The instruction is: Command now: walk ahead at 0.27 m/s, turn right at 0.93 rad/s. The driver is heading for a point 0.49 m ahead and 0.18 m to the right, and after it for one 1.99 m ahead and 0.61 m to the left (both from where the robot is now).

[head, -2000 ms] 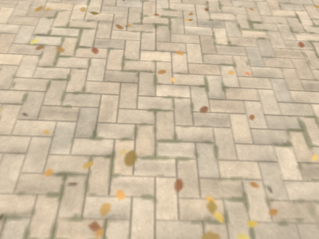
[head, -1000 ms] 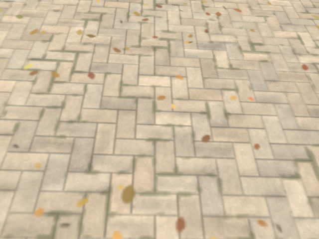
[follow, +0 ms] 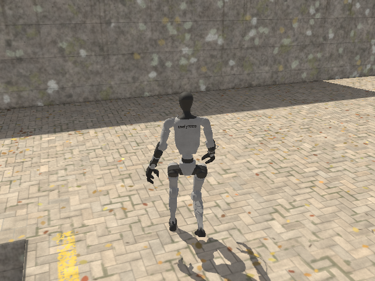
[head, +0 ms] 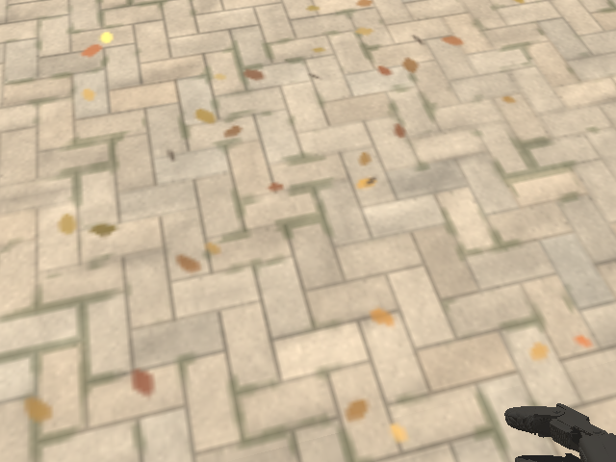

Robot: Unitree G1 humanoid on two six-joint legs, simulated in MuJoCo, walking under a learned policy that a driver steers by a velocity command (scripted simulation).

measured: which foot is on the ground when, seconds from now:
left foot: down 0.00-0.34, up 0.36-0.72, down 0.74-1.00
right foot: up 0.00-0.32, down 0.34-0.76, up 0.78-1.00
